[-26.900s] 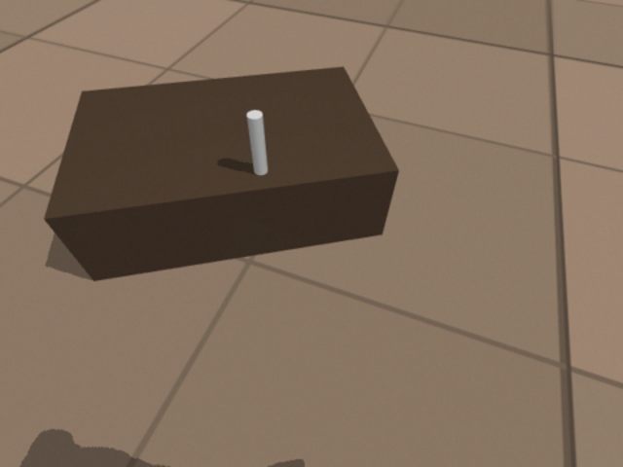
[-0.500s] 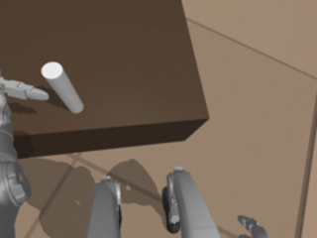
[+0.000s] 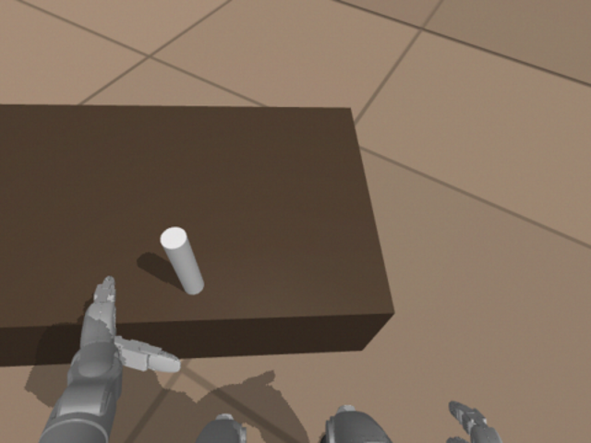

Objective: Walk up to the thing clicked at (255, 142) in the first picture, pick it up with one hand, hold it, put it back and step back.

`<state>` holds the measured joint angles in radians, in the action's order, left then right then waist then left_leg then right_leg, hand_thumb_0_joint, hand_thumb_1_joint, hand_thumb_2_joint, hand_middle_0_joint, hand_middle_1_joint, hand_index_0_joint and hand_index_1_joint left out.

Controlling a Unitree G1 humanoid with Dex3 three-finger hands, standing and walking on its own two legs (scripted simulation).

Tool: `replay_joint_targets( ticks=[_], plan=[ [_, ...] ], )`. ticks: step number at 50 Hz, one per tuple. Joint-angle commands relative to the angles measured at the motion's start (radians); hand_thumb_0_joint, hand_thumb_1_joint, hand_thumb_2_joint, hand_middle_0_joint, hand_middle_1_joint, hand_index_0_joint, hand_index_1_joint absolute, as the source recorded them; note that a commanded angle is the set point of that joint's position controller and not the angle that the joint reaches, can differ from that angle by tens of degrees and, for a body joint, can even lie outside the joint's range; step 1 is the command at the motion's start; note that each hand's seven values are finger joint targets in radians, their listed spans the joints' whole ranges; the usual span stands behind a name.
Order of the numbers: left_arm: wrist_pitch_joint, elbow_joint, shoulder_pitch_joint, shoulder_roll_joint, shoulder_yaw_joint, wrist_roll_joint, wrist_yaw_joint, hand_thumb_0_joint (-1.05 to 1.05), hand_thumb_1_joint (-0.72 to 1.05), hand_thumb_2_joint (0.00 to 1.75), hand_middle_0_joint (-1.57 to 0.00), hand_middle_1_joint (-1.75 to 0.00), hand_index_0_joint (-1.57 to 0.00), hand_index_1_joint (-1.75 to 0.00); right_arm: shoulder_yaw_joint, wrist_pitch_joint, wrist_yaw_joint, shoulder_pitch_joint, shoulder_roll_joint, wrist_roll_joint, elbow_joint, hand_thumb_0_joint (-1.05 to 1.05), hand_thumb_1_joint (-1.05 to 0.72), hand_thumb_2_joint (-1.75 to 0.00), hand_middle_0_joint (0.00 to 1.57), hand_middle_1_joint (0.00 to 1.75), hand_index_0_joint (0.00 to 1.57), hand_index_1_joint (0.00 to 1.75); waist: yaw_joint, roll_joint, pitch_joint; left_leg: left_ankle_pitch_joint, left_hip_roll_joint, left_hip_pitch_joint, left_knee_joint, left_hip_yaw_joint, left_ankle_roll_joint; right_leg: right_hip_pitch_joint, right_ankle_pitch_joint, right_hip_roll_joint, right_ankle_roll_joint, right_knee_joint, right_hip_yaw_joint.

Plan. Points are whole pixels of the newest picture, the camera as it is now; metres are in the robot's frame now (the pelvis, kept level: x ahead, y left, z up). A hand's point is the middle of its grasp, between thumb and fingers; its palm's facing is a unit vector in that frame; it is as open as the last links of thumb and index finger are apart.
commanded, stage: home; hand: left
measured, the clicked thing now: (184, 264) +0.47 +0.21 -0.25
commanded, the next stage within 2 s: none
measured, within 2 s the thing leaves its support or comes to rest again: neither
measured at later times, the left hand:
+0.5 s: hand (151, 415) +0.17 +0.18 -0.06, palm faces +0.16 -0.95 -0.28, open 17.6 cm
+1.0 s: hand out of the picture +0.10 +0.23 -0.10, palm faces -0.01 -0.93 -0.38, open 17.7 cm
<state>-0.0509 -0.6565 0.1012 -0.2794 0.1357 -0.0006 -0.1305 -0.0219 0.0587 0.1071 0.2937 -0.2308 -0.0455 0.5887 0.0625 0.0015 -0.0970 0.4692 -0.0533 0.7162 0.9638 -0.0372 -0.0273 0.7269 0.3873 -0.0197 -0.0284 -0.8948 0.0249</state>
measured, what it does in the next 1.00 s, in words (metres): stands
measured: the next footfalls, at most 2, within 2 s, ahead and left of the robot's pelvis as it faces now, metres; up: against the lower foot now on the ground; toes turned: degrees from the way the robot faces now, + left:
none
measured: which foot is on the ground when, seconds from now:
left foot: down 0.00-1.00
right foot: down 0.00-1.00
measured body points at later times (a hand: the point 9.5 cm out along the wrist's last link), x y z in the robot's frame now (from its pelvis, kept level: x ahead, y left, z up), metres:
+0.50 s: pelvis +0.01 -0.01 +0.01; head +0.03 -0.01 +0.46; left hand +0.16 +0.23 -0.04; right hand +0.20 -0.24 -0.06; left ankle +0.00 +0.13 -0.69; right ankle +0.03 -0.14 -0.69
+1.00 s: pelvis +0.01 -0.01 +0.04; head +0.01 -0.02 +0.49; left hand +0.10 +0.28 -0.07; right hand +0.09 -0.30 -0.09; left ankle +0.00 +0.13 -0.69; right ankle +0.03 -0.14 -0.69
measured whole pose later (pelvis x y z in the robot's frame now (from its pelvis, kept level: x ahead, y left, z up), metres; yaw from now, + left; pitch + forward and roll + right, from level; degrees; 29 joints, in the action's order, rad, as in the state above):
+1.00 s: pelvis +0.01 -0.01 +0.04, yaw +2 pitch -1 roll +0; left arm -0.01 -0.82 -0.26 -0.31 0.00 0.05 -0.03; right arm 0.04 0.03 0.02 0.26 -0.31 0.05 0.87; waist 0.00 0.03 0.00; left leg 0.36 -0.03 0.26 0.64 -0.03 -0.04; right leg 0.30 0.32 -0.04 -0.02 -0.64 0.03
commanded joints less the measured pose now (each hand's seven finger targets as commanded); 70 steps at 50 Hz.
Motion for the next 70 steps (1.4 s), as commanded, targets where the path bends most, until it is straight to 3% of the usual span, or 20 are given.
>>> replay_joint_targets(
  ticks=[1,4,6,7,9,12,15,17,27,29,30,32,33,34,37,43,51,59,66,70],
  plan=[
    [0.044,0.375,0.074,-0.162,0.006,-0.014,-0.04,0.0,-0.59,0.03,-0.05,-0.05,-0.04,-0.05,0.045,-0.059,0.038,-0.029,-0.114,0.007,-0.124,0.0,-0.9,-0.9,0.2,0.3,0.2,0.3,-0.028,0.129,-0.256,-0.288,0.037,-0.218,-0.21,0.05,0.015,-0.272,-0.238,0.029,0.048,0.133,0.031],
    [0.01,0.4,-0.164,-0.058,-0.057,-0.027,-0.036,0.0,-0.61,0.02,-0.04,-0.04,-0.04,-0.04,0.046,-0.073,0.043,-0.068,-0.105,0.01,-0.136,0.0,-0.9,-0.9,0.2,0.3,0.2,0.3,-0.037,0.076,-0.177,-0.291,0.032,-0.218,-0.23,0.047,0.015,-0.272,-0.229,0.036,0.046,0.153,0.049],
    [0.002,0.543,-0.204,-0.08,-0.064,-0.032,-0.032,0.0,-0.59,0.03,-0.04,-0.05,-0.04,-0.05,0.046,-0.078,0.043,-0.086,-0.102,0.007,-0.147,0.0,-0.9,-0.9,0.2,0.3,0.2,0.3,-0.046,0.057,-0.156,-0.263,0.04,-0.208,-0.236,0.057,0.021,-0.298,-0.209,0.029,0.038,0.178,0.044],
    [-0.012,0.509,-0.313,-0.021,-0.108,-0.033,-0.024,0.0,-0.58,0.04,-0.05,-0.05,-0.05,-0.05,0.043,-0.081,0.04,-0.096,-0.096,0.007,-0.153,0.0,-0.9,-0.9,0.2,0.3,0.2,0.3,-0.039,0.021,-0.128,-0.268,0.04,-0.212,-0.236,0.058,0.022,-0.291,-0.214,0.031,0.035,0.18,0.046],
    [-0.029,0.547,-0.376,-0.005,-0.116,-0.036,-0.02,0.0,-0.57,0.04,-0.05,-0.05,-0.05,-0.05,0.047,-0.09,0.038,-0.113,-0.097,0.008,-0.164,0.0,-0.9,-0.9,0.2,0.3,0.2,0.3,-0.033,0.0,-0.098,-0.269,0.038,-0.21,-0.236,0.058,0.023,-0.277,-0.213,0.035,0.033,0.187,0.049],
    [-0.033,0.682,-0.36,-0.066,-0.086,-0.031,-0.021,0.0,-0.55,0.05,-0.05,-0.05,-0.05,-0.05,0.045,-0.1,0.041,-0.126,-0.099,0.008,-0.184,0.0,-0.9,-0.9,0.2,0.3,0.2,0.3,-0.032,-0.012,-0.088,-0.25,0.044,-0.21,-0.233,0.059,0.031,-0.279,-0.203,0.027,0.025,0.199,0.043],
    [-0.045,0.69,-0.42,-0.04,-0.097,-0.026,-0.016,0.0,-0.58,0.04,-0.05,-0.05,-0.04,-0.05,0.041,-0.117,0.048,-0.128,-0.084,0.015,-0.197,0.0,-0.9,-0.9,0.2,0.3,0.2,0.3,-0.025,-0.009,-0.089,-0.232,0.051,-0.217,-0.221,0.065,0.035,-0.276,-0.195,0.019,0.02,0.203,0.033],
    [-0.044,0.777,-0.357,-0.065,-0.082,-0.022,-0.019,0.0,-0.58,0.04,-0.05,-0.05,-0.05,-0.05,0.043,-0.13,0.055,-0.124,-0.086,0.02,-0.2,0.0,-0.9,-0.9,0.2,0.3,0.2,0.3,-0.024,0.017,-0.111,-0.229,0.051,-0.237,-0.22,0.063,0.033,-0.277,-0.193,0.017,0.022,0.195,0.031],
    [-0.087,0.699,-0.522,-0.011,-0.109,-0.012,-0.023,0.0,-0.6,0.03,-0.04,-0.04,-0.04,-0.04,0.041,-0.176,0.057,-0.125,-0.081,0.029,-0.21,0.0,-0.9,-0.9,0.2,0.3,0.2,0.3,-0.05,0.004,-0.1,-0.223,0.057,-0.204,-0.209,0.05,0.028,-0.288,-0.17,0.016,0.024,0.19,0.044],
    [-0.088,0.753,-0.463,-0.031,-0.105,-0.009,-0.025,0.0,-0.58,0.04,-0.05,-0.05,-0.05,-0.05,0.046,-0.184,0.055,-0.124,-0.09,0.027,-0.209,0.0,-0.9,-0.9,0.2,0.3,0.2,0.3,-0.048,0.009,-0.083,-0.189,0.059,-0.201,-0.216,0.052,0.031,-0.271,-0.142,0.014,0.023,0.195,0.041],
    [-0.097,0.658,-0.531,-0.01,-0.101,-0.01,-0.023,0.0,-0.57,0.05,-0.05,-0.05,-0.05,-0.05,0.041,-0.187,0.052,-0.126,-0.084,0.027,-0.206,0.0,-0.9,-0.9,0.2,0.3,0.2,0.3,-0.049,0.0,-0.042,-0.177,0.058,-0.176,-0.216,0.051,0.031,-0.257,-0.126,0.016,0.024,0.194,0.043],
    [-0.088,0.786,-0.461,-0.046,-0.087,-0.011,-0.025,0.0,-0.6,0.03,-0.04,-0.04,-0.04,-0.04,0.047,-0.188,0.053,-0.124,-0.087,0.026,-0.215,0.0,-0.9,-0.9,0.2,0.3,0.2,0.3,-0.059,0.032,-0.08,-0.163,0.056,-0.182,-0.222,0.049,0.027,-0.261,-0.11,0.019,0.029,0.19,0.045],
    [-0.094,0.703,-0.509,-0.028,-0.089,-0.007,-0.024,0.0,-0.6,0.03,-0.04,-0.04,-0.04,-0.04,0.043,-0.19,0.052,-0.122,-0.085,0.026,-0.212,0.0,-0.9,-0.9,0.2,0.3,0.2,0.3,-0.051,-0.006,-0.052,-0.154,0.054,-0.172,-0.221,0.045,0.03,-0.254,-0.096,0.022,0.026,0.188,0.048],
    [-0.021,0.39,-0.375,-0.128,-0.05,0.078,0.027,0.0,-0.61,0.01,-0.04,-0.04,-0.04,-0.04,0.096,-0.129,-0.005,-0.13,-0.201,0.135,0.001,0.0,-0.9,-0.9,0.2,0.3,0.2,0.3,-0.067,0.018,0.0,-0.22,0.003,-0.271,-0.284,-0.022,0.026,-0.317,-0.159,-0.039,0.071,0.206,-0.026],
    [0.05,0.259,-0.404,-0.163,-0.067,0.075,0.079,0.0,-0.6,0.03,-0.04,-0.04,-0.04,-0.04,0.105,-0.088,-0.055,-0.105,-0.201,0.116,0.03,0.0,-0.9,-0.9,0.2,0.3,0.2,0.3,-0.069,0.027,-0.055,-0.221,0.006,-0.347,-0.302,-0.023,0.057,-0.38,-0.176,-0.06,0.091,0.242,-0.05],
    [0.081,0.045,-0.301,-0.181,-0.088,0.053,0.088,0.0,-0.61,0.01,-0.04,-0.04,-0.04,-0.04,0.102,-0.075,-0.084,-0.113,-0.197,0.098,0.112,0.0,-0.9,-0.9,0.2,0.3,0.2,0.3,-0.065,-0.002,0.069,-0.194,0.011,-0.371,-0.4,-0.03,0.034,-0.401,-0.141,-0.079,0.061,0.368,-0.074],
    [0.08,-0.159,-0.281,-0.216,-0.084,0.037,0.083,0.0,-0.61,0.02,-0.04,-0.04,-0.04,-0.04,0.096,-0.062,-0.083,-0.08,-0.228,0.085,0.222,0.0,-0.9,-0.9,0.2,0.3,0.2,0.3,-0.064,0.005,0.09,-0.288,-0.012,-0.456,-0.518,-0.047,0.025,-0.518,-0.194,-0.076,0.049,0.447,-0.058],
    [0.071,-0.3,-0.266,-0.238,-0.098,0.03,0.08,0.0,-0.61,0.02,-0.04,-0.04,-0.04,-0.04,0.083,-0.063,-0.072,-0.086,-0.263,0.074,0.316,0.0,-0.9,-0.9,0.2,0.3,0.2,0.3,-0.066,0.022,0.063,-0.455,-0.038,-0.562,-0.572,-0.05,0.02,-0.594,-0.378,-0.094,0.04,0.486,-0.049],
    [0.064,-0.381,-0.242,-0.252,-0.106,0.032,0.086,0.0,-0.61,0.02,-0.04,-0.04,-0.04,-0.04,0.067,-0.054,-0.077,-0.113,-0.275,0.07,0.373,0.0,-0.9,-0.9,0.2,0.3,0.2,0.3,-0.069,0.005,0.156,-0.284,-0.033,-0.527,-0.637,-0.051,0.02,-0.572,-0.175,-0.091,0.026,0.575,-0.06],
    [0.065,-0.405,-0.228,-0.261,-0.103,0.029,0.088,0.0,-0.61,0.02,-0.04,-0.04,-0.04,-0.04,0.065,-0.054,-0.08,-0.121,-0.282,0.071,0.391,0.0,-0.9,-0.9,0.2,0.3,0.2,0.3,-0.071,0.002,0.146,-0.271,-0.037,-0.52,-0.655,-0.054,0.023,-0.595,-0.174,-0.092,0.025,0.583,-0.063]
  ],
)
